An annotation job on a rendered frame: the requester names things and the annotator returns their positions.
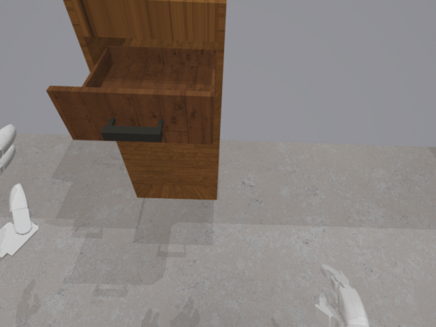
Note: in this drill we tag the cabinet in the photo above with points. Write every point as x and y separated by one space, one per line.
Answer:
160 170

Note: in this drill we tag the drawer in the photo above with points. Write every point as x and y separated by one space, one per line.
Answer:
138 86

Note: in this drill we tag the left robot hand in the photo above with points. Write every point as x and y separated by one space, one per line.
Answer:
14 236

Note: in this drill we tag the right robot hand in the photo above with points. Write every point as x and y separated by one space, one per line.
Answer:
345 308

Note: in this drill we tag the handle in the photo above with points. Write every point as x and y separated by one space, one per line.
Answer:
132 133

